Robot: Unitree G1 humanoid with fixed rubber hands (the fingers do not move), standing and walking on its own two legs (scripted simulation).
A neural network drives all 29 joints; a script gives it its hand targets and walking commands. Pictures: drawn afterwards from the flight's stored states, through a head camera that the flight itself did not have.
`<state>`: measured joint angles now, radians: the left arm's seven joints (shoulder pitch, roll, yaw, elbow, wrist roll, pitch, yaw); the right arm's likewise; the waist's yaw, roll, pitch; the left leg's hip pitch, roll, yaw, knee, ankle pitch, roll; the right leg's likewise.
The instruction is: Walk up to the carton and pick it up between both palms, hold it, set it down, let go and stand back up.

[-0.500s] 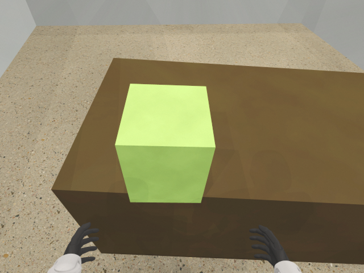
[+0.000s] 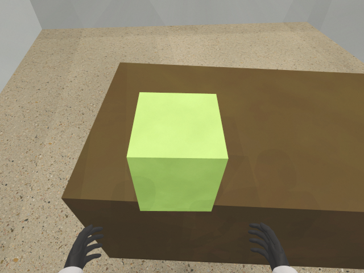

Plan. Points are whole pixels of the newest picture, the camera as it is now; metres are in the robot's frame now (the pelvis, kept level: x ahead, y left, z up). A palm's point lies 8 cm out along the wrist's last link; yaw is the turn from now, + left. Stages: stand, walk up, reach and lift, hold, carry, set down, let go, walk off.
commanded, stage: reach and lift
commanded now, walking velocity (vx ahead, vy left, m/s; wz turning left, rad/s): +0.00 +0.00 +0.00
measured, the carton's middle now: (176, 154) +0.40 +0.03 +0.01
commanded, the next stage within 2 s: none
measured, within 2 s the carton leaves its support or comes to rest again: neither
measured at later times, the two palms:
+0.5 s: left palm (83, 253) +0.16 +0.22 -0.03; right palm (277, 253) +0.17 -0.19 -0.03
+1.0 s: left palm (89, 212) +0.23 +0.22 +0.01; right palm (269, 212) +0.24 -0.18 +0.01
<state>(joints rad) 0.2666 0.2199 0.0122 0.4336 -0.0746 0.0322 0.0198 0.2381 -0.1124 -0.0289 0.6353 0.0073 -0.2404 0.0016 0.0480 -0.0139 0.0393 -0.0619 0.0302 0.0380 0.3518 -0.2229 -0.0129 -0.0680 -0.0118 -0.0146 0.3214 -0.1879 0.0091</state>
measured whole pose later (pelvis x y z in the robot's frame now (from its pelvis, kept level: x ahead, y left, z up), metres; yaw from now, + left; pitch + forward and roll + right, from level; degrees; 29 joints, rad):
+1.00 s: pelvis +0.00 +0.00 +0.00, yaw -1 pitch -3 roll +0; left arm 0.12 0.22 -0.04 0.24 -0.19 -0.05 0.05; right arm 0.13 -0.11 0.03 0.32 0.18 -0.17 -0.08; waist 0.05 -0.02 0.04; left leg -0.08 0.03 0.05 0.36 -0.23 -0.01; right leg -0.09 -0.01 0.00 0.33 -0.19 0.01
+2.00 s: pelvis -0.01 -0.01 +0.00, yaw -1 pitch +1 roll -1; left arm -0.60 0.28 0.17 0.29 -0.15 0.58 0.03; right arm -0.58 -0.24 0.01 0.42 0.36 0.32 -0.19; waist 0.00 -0.03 0.01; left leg -0.19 0.05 0.04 0.36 -0.20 -0.02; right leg -0.19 0.01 -0.01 0.32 -0.15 0.00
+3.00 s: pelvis -0.02 +0.00 -0.02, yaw +2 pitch +15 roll -2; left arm -0.92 0.20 0.06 1.38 -0.15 -0.25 0.05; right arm -0.84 -0.12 -0.05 1.25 0.18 -0.19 -0.13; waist -0.01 0.00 -0.20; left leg -0.57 0.04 -0.01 0.56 -0.24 -0.02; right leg -0.54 0.00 -0.05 0.48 -0.19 0.01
